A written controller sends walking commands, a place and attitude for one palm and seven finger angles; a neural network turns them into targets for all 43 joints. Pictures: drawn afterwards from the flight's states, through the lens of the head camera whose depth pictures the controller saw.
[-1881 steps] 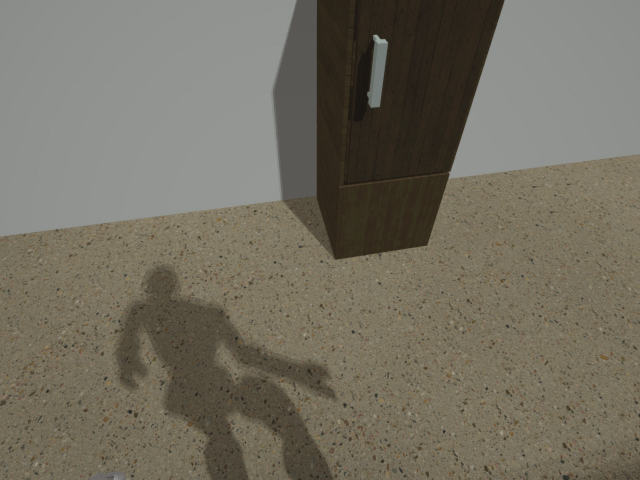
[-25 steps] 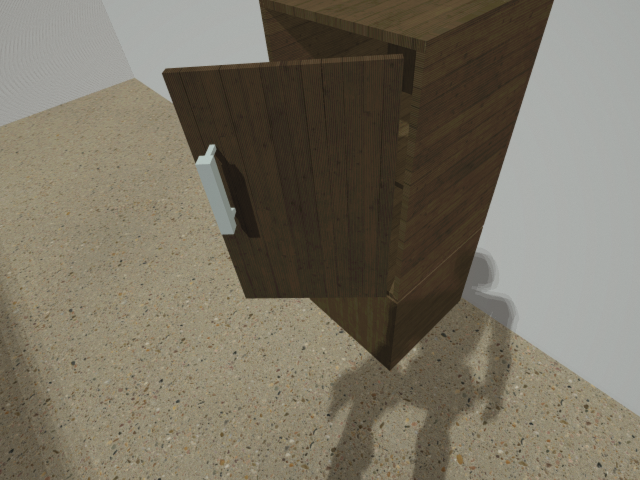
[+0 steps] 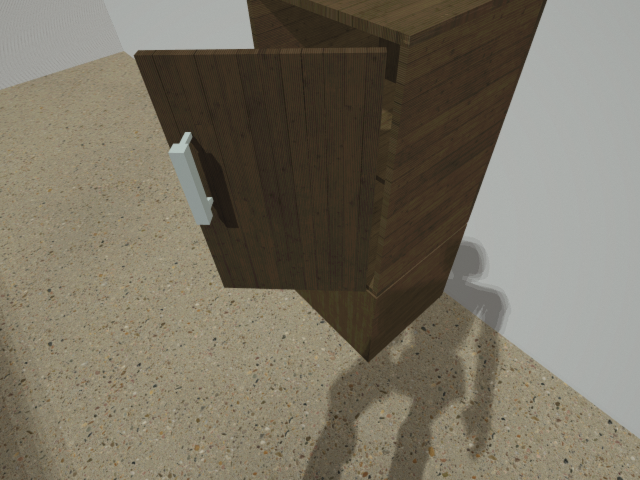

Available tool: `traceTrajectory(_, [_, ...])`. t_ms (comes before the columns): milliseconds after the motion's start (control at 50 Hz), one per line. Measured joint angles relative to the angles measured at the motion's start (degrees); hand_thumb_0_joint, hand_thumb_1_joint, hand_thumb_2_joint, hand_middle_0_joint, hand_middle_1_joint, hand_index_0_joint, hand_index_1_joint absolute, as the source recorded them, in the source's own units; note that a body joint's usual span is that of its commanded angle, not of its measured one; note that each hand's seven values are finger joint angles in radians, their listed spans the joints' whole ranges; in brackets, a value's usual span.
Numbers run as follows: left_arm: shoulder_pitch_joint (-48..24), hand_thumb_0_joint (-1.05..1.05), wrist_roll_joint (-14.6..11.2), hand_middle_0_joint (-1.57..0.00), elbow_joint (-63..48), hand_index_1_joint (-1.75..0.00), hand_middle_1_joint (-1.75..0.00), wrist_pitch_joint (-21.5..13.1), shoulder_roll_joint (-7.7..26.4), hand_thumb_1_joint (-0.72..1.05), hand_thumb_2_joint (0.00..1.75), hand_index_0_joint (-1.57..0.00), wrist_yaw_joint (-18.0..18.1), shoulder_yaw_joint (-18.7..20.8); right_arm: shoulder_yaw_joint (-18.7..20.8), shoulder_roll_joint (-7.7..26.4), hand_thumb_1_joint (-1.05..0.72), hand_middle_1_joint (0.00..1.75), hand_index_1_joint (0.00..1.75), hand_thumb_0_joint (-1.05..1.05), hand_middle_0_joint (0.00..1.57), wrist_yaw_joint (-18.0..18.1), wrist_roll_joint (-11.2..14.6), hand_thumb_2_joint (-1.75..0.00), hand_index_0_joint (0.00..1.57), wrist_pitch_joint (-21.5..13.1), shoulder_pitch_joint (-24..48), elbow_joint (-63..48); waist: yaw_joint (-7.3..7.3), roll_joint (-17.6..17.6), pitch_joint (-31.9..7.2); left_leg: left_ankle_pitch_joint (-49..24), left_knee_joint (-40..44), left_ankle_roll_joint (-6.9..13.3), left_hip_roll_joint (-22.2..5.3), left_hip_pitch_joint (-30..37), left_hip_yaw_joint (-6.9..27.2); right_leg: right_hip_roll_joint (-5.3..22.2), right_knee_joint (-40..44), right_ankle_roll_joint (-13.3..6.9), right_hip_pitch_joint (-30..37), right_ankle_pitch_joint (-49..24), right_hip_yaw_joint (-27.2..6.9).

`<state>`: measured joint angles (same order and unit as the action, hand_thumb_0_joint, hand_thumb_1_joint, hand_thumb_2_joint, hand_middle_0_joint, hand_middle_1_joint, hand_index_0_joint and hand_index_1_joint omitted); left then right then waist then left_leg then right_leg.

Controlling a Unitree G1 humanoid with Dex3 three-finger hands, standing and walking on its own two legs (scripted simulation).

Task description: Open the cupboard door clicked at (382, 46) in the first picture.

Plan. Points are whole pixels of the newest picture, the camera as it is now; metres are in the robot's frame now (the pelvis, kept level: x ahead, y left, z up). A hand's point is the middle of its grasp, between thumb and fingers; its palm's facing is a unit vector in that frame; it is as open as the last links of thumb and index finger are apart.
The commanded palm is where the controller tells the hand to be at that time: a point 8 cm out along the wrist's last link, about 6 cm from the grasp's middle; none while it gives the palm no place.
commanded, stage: come to a stop and stand still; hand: left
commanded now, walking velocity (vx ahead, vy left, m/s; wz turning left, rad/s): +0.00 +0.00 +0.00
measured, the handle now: (196, 179) +0.59 +0.25 +0.04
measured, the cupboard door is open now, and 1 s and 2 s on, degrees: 46 46 46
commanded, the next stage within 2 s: look again from close up in 0.14 s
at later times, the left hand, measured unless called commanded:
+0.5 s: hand out of the picture +0.02 +0.16 -0.17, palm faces +0.05 -0.98 -0.21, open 7.3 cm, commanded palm none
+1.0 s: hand (177, 440) +0.18 +0.20 -0.05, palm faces +0.23 -0.96 -0.15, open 7.4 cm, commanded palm +0.13 +0.23 -0.06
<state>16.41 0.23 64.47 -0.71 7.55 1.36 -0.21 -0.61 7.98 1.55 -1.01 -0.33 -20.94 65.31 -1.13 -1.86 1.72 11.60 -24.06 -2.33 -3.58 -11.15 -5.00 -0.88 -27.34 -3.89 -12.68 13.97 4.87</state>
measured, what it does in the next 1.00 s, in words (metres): stands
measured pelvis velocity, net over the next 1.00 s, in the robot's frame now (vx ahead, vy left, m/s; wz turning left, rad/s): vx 0.02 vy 0.01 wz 0.04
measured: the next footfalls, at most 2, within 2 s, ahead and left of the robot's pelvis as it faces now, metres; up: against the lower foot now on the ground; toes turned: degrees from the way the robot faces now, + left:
none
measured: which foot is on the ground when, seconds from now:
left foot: down 0.00-1.00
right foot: down 0.00-1.00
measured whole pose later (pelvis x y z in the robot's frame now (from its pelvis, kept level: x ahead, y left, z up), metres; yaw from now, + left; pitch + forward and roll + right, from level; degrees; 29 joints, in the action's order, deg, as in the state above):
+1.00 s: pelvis +0.02 +0.01 -0.01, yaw +2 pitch +2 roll +1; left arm 25.3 -10.1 15.2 -10.3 9.5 2.3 2.0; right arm 1.6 14.5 4.9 1.4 -15.0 -17.7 49.0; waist -1.5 -3.1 -1.6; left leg 17.3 -32.8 -1.5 -2.3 -17.8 -1.9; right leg 0.8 -35.1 -3.0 -18.4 19.5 6.6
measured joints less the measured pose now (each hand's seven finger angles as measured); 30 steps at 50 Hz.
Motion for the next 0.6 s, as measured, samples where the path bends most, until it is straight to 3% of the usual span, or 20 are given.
traceTrajectory(600, [0.4,0.01,0.2,-0.20,0.1,-0.30,-0.30,-0.7,0.1,0.92,0.90,-0.20,0.3,0.4,0.4,0.2,-0.92,0.30,0.30,0.01,0.20,0.9,0.1,-0.90,0.20,-0.6,5.1,-0.4,1.34,0.9,0.0,1.5,1.7,-1.2,-0.8,3.1,0.8,-1.0,2.0,-0.7,3.5,1.7,0.7])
